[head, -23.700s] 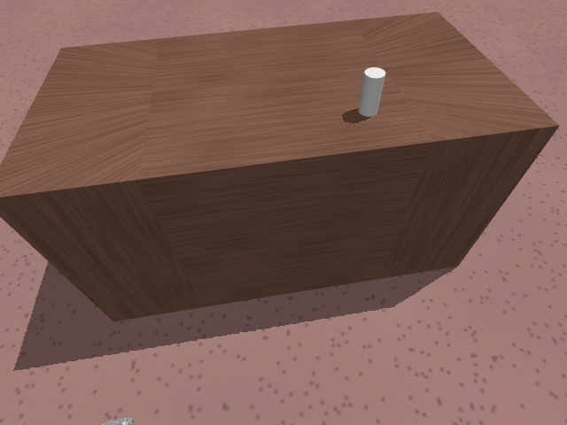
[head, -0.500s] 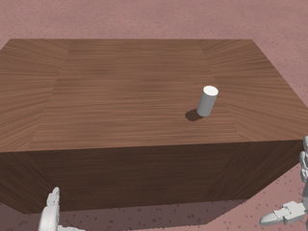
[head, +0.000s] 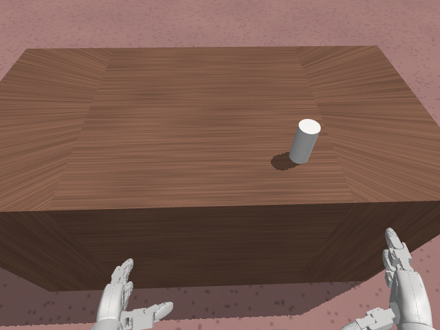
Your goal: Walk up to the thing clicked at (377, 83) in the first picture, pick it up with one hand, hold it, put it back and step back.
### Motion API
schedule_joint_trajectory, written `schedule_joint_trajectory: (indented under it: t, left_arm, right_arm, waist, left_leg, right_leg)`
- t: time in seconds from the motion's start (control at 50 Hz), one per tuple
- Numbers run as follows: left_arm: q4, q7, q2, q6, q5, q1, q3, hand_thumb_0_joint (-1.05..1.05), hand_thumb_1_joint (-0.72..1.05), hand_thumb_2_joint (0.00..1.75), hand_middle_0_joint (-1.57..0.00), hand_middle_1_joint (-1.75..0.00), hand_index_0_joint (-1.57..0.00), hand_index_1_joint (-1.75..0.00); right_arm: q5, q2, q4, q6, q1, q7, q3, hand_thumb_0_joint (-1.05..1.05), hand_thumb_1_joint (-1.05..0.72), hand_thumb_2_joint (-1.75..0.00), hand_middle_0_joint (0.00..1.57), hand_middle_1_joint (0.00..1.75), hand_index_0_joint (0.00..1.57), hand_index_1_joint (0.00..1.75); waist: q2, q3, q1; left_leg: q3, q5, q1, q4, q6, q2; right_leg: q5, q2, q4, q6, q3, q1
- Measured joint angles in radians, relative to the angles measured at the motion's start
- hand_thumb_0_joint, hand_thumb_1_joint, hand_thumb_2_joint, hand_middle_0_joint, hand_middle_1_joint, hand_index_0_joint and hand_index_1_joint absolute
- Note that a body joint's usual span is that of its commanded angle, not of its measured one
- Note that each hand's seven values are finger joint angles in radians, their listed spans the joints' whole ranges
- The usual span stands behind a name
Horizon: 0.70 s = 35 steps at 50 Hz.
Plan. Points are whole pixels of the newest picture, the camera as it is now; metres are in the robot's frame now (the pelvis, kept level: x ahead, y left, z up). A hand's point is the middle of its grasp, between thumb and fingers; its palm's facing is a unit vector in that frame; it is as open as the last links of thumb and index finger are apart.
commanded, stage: home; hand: right
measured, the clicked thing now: (303, 142) +0.51 -0.19 -0.02
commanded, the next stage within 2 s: none
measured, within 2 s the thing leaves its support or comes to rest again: neither
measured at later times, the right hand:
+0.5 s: hand (321, 286) +0.20 -0.18 -0.10, palm faces +0.08 +0.97 -0.24, open 17.3 cm
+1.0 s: hand out of the picture +0.09 -0.27 -0.14, palm faces -0.06 +0.92 -0.40, open 17.5 cm
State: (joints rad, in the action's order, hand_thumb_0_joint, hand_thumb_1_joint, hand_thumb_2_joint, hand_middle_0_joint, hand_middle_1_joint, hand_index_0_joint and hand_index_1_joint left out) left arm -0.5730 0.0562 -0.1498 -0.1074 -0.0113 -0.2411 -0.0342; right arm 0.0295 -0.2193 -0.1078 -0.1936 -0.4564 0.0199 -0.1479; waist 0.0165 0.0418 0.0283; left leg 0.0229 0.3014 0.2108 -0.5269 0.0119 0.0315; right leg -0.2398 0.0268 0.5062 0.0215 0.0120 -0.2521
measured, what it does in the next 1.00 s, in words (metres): stands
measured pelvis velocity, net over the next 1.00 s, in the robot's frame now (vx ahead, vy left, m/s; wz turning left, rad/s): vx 0.01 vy -0.01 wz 0.02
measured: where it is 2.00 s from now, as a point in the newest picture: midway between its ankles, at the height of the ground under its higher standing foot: outside the picture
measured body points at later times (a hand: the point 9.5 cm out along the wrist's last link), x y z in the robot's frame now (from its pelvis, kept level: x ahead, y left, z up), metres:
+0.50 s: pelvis +0.02 +0.00 +0.00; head +0.05 +0.00 +0.45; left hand +0.16 +0.24 -0.10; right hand +0.19 -0.23 -0.08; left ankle -0.01 +0.13 -0.74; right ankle +0.02 -0.13 -0.74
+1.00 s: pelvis +0.01 -0.01 +0.01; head +0.01 +0.00 +0.45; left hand +0.09 +0.30 -0.12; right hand +0.10 -0.32 -0.11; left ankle -0.01 +0.13 -0.74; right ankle +0.02 -0.13 -0.74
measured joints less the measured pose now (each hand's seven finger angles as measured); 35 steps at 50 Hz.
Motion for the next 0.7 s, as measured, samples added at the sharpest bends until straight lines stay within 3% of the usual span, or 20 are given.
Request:
schedule_joint_trajectory:
  t: [0.16, 0.28, 0.38, 0.64, 0.7]
  left_arm:
    - [-0.027, 0.024, -0.027, 0.002, -0.001, 0.037, 0.016, 0.01, 0.59, 0.73, -0.17, -0.25, -0.17, -0.25]
    - [-0.039, 0.024, -0.021, 0.014, 0.002, 0.048, 0.033, 0.01, 0.8, 0.84, -0.19, -0.28, -0.19, -0.28]
    - [-0.076, 0.017, -0.037, 0.032, 0.009, 0.049, 0.043, 0.01, 0.87, 0.88, -0.19, -0.29, -0.19, -0.29]
    - [-0.106, 0.001, -0.054, 0.103, -0.001, 0.031, 0.028, 0.02, 0.9, 0.9, -0.2, -0.29, -0.2, -0.3]
    - [-0.148, -0.027, -0.077, 0.098, 0.035, 0.047, 0.033, 0.01, 0.9, 0.9, -0.2, -0.3, -0.2, -0.3]
  right_arm:
    - [-0.022, 0.031, -0.262, 0.05, 0.097, 0.012, 0.107, -0.01, 0.54, -0.07, 0.06, 0.05, 0.06, 0.06]
    - [-0.03, 0.04, -0.418, 0.086, 0.197, 0.017, 0.145, -0.01, 0.53, -0.07, 0.06, 0.05, 0.06, 0.06]
    - [-0.029, 0.043, -0.431, 0.1, 0.227, 0.045, 0.127, -0.01, 0.52, -0.07, 0.06, 0.05, 0.06, 0.06]
    - [-0.025, 0.044, -0.449, 0.121, 0.234, 0.066, 0.139, -0.01, 0.52, -0.07, 0.06, 0.05, 0.06, 0.06]
    - [-0.06, 0.003, -0.515, 0.125, 0.254, 0.036, 0.162, -0.01, 0.52, -0.07, 0.06, 0.05, 0.05, 0.06]
  waist:
    - [-0.02, 0.011, -0.023]
    - [-0.037, -0.003, -0.034]
    - [-0.03, -0.006, -0.03]
    - [-0.019, -0.003, -0.023]
    - [-0.015, -0.012, -0.032]
  left_leg:
    - [-0.001, -0.001, 0.01, 0.009, 0.002, -0.001]
    - [-0.003, 0.002, 0.01, 0.015, 0.0, -0.006]
    - [-0.009, 0.004, -0.009, 0.026, 0.001, -0.011]
    - [-0.018, 0.012, -0.016, 0.035, 0.006, -0.006]
    - [-0.016, 0.02, -0.006, 0.014, 0.006, -0.005]
  right_leg:
    - [-0.002, 0.001, -0.003, -0.001, 0.001, -0.012]
    - [-0.01, 0.006, -0.003, 0.001, 0.003, -0.013]
    - [-0.023, 0.012, 0.0, 0.001, 0.01, 0.003]
    - [-0.031, 0.007, -0.012, -0.004, 0.02, 0.014]
    - [-0.039, 0.006, 0.009, -0.004, 0.017, 0.003]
